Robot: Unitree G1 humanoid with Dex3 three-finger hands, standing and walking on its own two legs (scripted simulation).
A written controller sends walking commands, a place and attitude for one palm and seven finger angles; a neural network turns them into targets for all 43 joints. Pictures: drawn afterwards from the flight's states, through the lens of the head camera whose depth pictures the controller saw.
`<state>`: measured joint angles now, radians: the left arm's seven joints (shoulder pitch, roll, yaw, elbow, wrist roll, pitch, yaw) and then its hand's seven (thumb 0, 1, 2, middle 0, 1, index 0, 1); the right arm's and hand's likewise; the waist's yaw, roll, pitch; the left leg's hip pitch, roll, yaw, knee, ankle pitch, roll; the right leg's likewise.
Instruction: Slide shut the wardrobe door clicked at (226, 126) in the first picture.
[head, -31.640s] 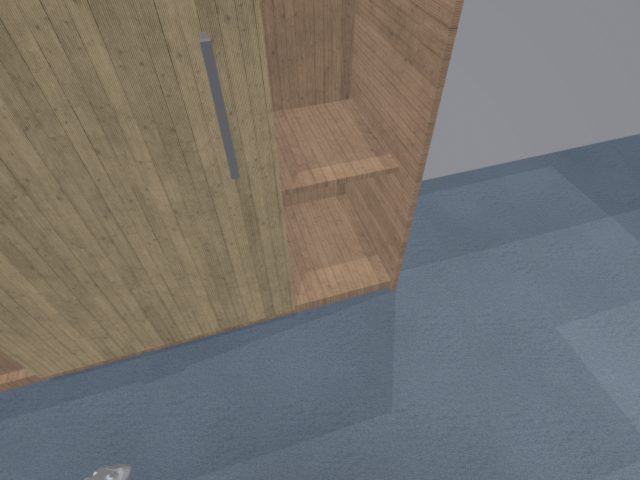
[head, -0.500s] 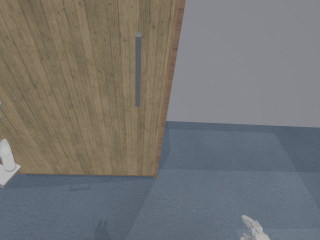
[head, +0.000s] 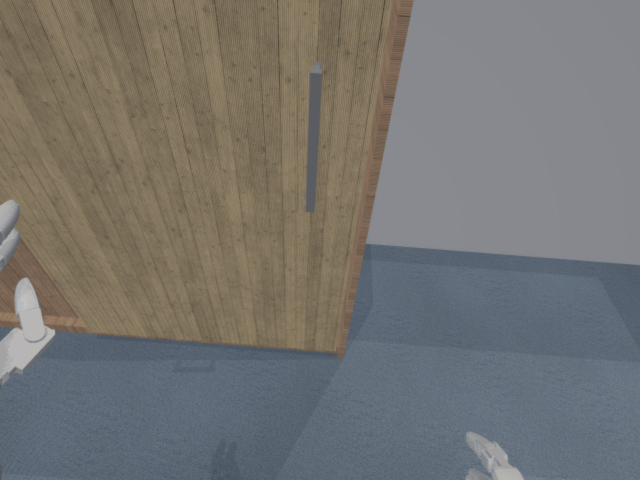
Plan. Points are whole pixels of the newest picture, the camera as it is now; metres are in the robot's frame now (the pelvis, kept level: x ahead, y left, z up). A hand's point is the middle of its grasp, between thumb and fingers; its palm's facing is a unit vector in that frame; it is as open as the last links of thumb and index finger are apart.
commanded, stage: let the arm hang, fingers relaxed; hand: left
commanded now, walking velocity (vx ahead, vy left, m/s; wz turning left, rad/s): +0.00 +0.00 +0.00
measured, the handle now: (313, 144) +0.65 +0.06 +0.09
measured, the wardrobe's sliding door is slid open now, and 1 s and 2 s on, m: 0.01 0.01 0.01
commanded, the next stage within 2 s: look to check the result in 1.12 s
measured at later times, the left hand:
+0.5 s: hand out of the picture -0.01 +0.20 -0.17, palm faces +0.04 -0.98 -0.20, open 7.1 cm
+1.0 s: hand out of the picture -0.02 +0.18 -0.17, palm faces +0.04 -0.99 -0.16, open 7.4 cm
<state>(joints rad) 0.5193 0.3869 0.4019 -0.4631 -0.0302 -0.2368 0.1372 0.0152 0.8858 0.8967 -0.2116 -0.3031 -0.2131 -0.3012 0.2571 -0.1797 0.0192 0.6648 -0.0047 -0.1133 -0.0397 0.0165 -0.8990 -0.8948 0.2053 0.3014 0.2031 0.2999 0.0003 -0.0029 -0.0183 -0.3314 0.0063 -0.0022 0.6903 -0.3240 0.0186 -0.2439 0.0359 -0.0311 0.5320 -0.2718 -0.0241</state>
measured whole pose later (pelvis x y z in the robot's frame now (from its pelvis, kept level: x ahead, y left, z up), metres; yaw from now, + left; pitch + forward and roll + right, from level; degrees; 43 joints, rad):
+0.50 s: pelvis -0.01 +0.01 +0.01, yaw +2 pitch +0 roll -1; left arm 0.29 0.20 0.00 1.07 0.00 0.02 0.02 -0.02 0.97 0.90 -0.21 -0.30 -0.21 -0.30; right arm 0.27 -0.16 0.00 1.05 -0.02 0.02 -0.03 0.01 -0.90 -0.90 0.20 0.30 0.20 0.30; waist -0.01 -0.01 0.06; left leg -0.25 -0.03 -0.02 0.46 -0.21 0.04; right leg -0.18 0.05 0.03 0.41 -0.22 -0.01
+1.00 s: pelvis -0.01 +0.02 +0.01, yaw +2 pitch -1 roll +0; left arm 0.28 0.12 -0.01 1.15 0.01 0.00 0.03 0.01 0.91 0.90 -0.20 -0.30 -0.20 -0.30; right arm 0.29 -0.13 -0.01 1.12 -0.02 0.00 -0.03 0.01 -0.91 -0.89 0.20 0.30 0.20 0.30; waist -0.01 0.01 0.03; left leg -0.21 -0.06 0.00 0.40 -0.17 0.06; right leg -0.18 0.02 0.05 0.41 -0.22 0.00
